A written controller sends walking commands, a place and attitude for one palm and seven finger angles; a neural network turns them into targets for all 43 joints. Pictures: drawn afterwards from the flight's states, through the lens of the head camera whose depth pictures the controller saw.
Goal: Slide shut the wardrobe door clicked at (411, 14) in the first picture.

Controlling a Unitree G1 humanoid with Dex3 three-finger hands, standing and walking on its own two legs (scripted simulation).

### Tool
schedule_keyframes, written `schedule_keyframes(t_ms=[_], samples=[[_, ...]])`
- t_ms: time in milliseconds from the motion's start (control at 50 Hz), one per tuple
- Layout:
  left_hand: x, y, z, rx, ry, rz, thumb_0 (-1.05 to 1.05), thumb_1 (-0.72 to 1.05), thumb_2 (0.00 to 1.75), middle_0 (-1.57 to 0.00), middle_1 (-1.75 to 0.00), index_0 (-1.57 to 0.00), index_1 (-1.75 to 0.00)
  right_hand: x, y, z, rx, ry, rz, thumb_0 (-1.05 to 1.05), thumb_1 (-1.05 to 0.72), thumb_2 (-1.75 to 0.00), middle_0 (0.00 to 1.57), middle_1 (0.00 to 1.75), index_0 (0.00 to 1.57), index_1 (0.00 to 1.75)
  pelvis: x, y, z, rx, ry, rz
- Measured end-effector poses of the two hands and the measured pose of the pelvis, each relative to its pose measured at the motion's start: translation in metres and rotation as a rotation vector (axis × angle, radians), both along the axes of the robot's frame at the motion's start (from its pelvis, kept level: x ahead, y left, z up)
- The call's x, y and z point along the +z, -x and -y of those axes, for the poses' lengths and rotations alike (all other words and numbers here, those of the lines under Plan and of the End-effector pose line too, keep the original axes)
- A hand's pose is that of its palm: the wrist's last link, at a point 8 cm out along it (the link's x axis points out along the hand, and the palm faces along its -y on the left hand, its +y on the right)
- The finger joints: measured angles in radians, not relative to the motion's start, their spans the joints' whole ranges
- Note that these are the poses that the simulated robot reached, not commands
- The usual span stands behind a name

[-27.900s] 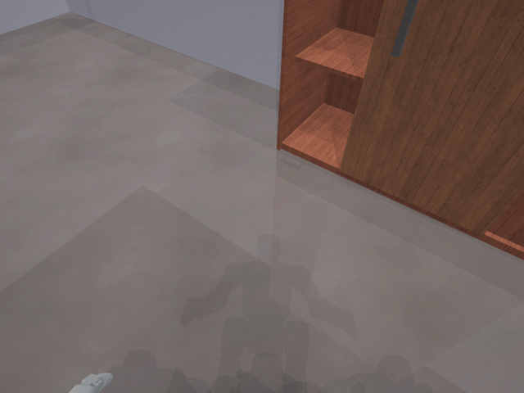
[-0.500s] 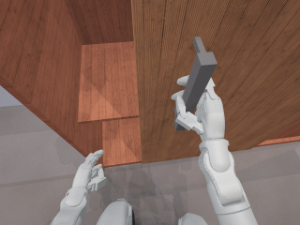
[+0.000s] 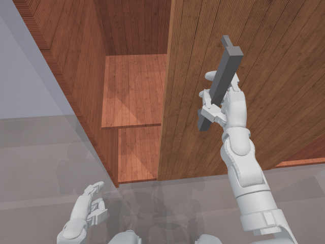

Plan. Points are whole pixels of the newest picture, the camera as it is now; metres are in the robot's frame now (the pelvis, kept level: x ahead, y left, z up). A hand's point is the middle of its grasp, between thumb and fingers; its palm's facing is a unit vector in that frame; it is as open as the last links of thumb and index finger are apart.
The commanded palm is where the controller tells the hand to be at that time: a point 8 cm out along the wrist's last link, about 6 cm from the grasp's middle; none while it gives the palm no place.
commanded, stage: stop walking and hold the door there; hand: right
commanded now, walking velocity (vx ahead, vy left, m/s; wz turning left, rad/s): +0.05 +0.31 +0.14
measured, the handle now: (212, 91) +0.43 -0.13 +0.11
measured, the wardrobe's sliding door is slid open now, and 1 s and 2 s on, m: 0.22 0.22 0.22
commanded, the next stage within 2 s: loosen the grip on the handle in 1.36 s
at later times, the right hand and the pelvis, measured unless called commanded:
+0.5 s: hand (209, 106) +0.38 -0.11 +0.12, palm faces +0.03 +0.99 -0.15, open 6.2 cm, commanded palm +0.36 -0.14 +0.12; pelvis -0.04 -0.02 +0.03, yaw +7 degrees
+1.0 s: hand (211, 107) +0.38 -0.11 +0.12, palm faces -0.07 +0.99 -0.13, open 6.3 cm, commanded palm +0.36 -0.13 +0.12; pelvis -0.02 -0.06 +0.02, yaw +7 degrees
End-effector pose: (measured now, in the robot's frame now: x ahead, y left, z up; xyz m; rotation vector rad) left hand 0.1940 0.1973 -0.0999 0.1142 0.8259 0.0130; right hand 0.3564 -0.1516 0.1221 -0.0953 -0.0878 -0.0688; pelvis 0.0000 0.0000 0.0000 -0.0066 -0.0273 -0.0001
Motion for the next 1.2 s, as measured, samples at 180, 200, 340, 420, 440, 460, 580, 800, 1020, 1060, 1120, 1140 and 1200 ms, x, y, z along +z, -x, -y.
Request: schedule_keyframes(t_ms=[180, 200, 340, 420, 440, 460, 580, 800, 1020, 1060, 1120, 1140, 1200], samples=[[0.014, 0.047, -0.042, 0.151, -0.065, 0.0, 0.01, 0.91, 0.9, -0.2, -0.29, -0.2, -0.3, 0.005, -0.001, 0.006, 0.022, 0.08, -0.048, -0.02, -0.69, -0.76, 0.4, 1.4, 0.24, 1.4, 0.015, 0.016, -0.005, 0.079, 0.027, -0.024], [0.017, 0.055, -0.047, 0.168, -0.073, 0.004, 0.01, 0.91, 0.9, -0.2, -0.29, -0.2, -0.3, 0.006, -0.001, 0.005, 0.018, 0.078, -0.056, -0.02, -0.69, -0.75, 0.4, 1.4, 0.24, 1.4, 0.016, 0.017, -0.005, 0.086, 0.025, -0.022], [0.028, 0.107, -0.077, 0.267, -0.141, -0.009, 0.01, 0.91, 0.9, -0.2, -0.29, -0.2, -0.3, 0.009, 0.001, 0.004, 0.0, 0.069, -0.107, 0.0, -0.71, -0.75, 0.37, 1.35, 0.24, 1.4, 0.023, 0.031, -0.001, 0.102, 0.013, -0.018], [0.03, 0.134, -0.078, 0.302, -0.174, -0.042, 0.01, 0.91, 0.9, -0.2, -0.29, -0.2, -0.3, 0.01, 0.001, 0.005, 0.012, 0.059, -0.123, 0.01, -0.71, -0.75, 0.36, 1.34, 0.25, 1.4, 0.026, 0.035, 0.006, 0.115, 0.013, -0.026], [0.029, 0.139, -0.077, 0.307, -0.179, -0.051, 0.01, 0.91, 0.9, -0.2, -0.29, -0.2, -0.3, 0.01, 0.001, 0.005, 0.016, 0.056, -0.125, 0.01, -0.71, -0.74, 0.36, 1.34, 0.26, 1.4, 0.026, 0.036, 0.008, 0.117, 0.012, -0.028], [0.029, 0.144, -0.074, 0.312, -0.181, -0.061, 0.01, 0.91, 0.9, -0.2, -0.29, -0.2, -0.3, 0.01, 0.001, 0.005, 0.021, 0.053, -0.125, 0.01, -0.71, -0.74, 0.36, 1.34, 0.26, 1.4, 0.026, 0.036, 0.011, 0.119, 0.012, -0.031], [0.022, 0.159, -0.049, 0.324, -0.165, -0.104, 0.01, 0.91, 0.9, -0.2, -0.29, -0.2, -0.3, 0.01, -0.001, 0.009, 0.059, 0.045, -0.122, 0.01, -0.69, -0.72, 0.37, 1.34, 0.3, 1.4, 0.028, 0.035, 0.025, 0.129, 0.011, -0.039], [0.016, 0.139, 0.004, 0.281, -0.108, -0.082, 0.01, 0.9, 0.9, -0.2, -0.29, -0.2, -0.3, 0.01, -0.004, 0.013, 0.122, 0.042, -0.121, 0.0, -0.66, -0.71, 0.37, 1.34, 0.32, 1.4, 0.025, 0.03, 0.05, 0.132, 0.017, -0.034], [0.014, 0.106, 0.021, 0.219, -0.097, -0.057, 0.01, 0.9, 0.9, -0.21, -0.29, -0.2, -0.3, 0.009, -0.004, 0.013, 0.134, 0.042, -0.12, 0.0, -0.67, -0.71, 0.36, 1.35, 0.3, 1.4, 0.024, 0.02, 0.059, 0.116, 0.023, -0.034], [0.014, 0.1, 0.02, 0.212, -0.097, -0.053, 0.01, 0.9, 0.9, -0.21, -0.29, -0.2, -0.3, 0.01, -0.004, 0.013, 0.131, 0.042, -0.121, 0.0, -0.67, -0.72, 0.35, 1.35, 0.3, 1.4, 0.024, 0.018, 0.058, 0.111, 0.022, -0.034], [0.015, 0.094, 0.018, 0.205, -0.099, -0.05, 0.01, 0.9, 0.9, -0.21, -0.29, -0.2, -0.3, 0.01, -0.004, 0.012, 0.128, 0.044, -0.122, 0.0, -0.67, -0.72, 0.35, 1.35, 0.29, 1.4, 0.024, 0.016, 0.056, 0.108, 0.02, -0.036], [0.015, 0.092, 0.017, 0.204, -0.1, -0.049, 0.01, 0.9, 0.9, -0.2, -0.29, -0.2, -0.3, 0.01, -0.004, 0.012, 0.127, 0.044, -0.122, 0.0, -0.67, -0.72, 0.35, 1.35, 0.29, 1.4, 0.025, 0.016, 0.056, 0.106, 0.019, -0.038], [0.016, 0.088, 0.013, 0.202, -0.105, -0.048, 0.01, 0.9, 0.9, -0.2, -0.29, -0.2, -0.3, 0.01, -0.003, 0.012, 0.123, 0.046, -0.122, 0.0, -0.67, -0.73, 0.35, 1.35, 0.29, 1.4, 0.025, 0.014, 0.054, 0.104, 0.017, -0.043]])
